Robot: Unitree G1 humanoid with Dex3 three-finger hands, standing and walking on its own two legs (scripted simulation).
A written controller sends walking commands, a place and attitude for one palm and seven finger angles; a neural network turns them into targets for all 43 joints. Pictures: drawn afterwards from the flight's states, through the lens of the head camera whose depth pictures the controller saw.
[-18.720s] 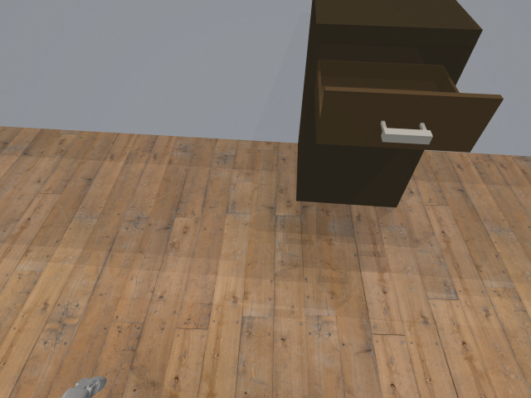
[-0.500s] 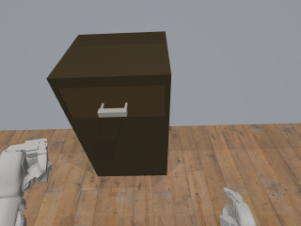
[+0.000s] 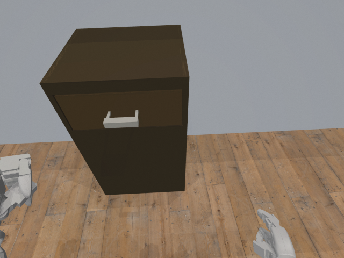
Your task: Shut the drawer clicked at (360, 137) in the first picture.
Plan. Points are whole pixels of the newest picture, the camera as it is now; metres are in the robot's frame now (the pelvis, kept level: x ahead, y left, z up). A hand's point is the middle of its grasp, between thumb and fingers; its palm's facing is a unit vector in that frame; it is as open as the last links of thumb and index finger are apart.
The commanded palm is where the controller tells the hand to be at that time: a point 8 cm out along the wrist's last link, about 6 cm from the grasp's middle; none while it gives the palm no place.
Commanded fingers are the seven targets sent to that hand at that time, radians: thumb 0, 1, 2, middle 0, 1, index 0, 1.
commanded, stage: step back with the hand held close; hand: left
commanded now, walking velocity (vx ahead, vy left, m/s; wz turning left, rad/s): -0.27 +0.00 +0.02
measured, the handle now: (122, 117) +0.60 +0.24 -0.07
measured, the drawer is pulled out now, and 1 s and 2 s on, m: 0.00 0.00 0.00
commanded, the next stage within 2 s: stop stepping back and stand still in 1.24 s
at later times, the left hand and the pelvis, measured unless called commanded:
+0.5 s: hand (8, 227) +0.14 +0.26 +0.15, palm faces +0.32 -0.81 -0.50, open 3.2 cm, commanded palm +0.07 +0.31 +0.17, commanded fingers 0.00 0.90 0.90 -1.40 -1.60 -1.40 -1.60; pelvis -0.06 +0.03 -0.01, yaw +0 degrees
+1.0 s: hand out of the picture +0.08 +0.28 +0.15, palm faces +0.34 -0.81 -0.48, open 3.2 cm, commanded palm +0.00 +0.32 +0.17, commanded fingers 0.00 0.90 0.90 -1.40 -1.60 -1.40 -1.60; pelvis -0.12 +0.03 -0.02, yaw +2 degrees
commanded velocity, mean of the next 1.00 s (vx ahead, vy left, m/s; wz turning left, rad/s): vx -0.32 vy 0.00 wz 0.01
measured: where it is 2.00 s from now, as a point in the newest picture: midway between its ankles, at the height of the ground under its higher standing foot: outside the picture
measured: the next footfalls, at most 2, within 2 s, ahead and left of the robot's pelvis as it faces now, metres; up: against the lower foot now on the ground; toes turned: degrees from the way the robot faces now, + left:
right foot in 1.32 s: -0.28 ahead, -0.09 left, +0.00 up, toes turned +0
left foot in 1.48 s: -0.12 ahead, +0.10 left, +0.00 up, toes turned -2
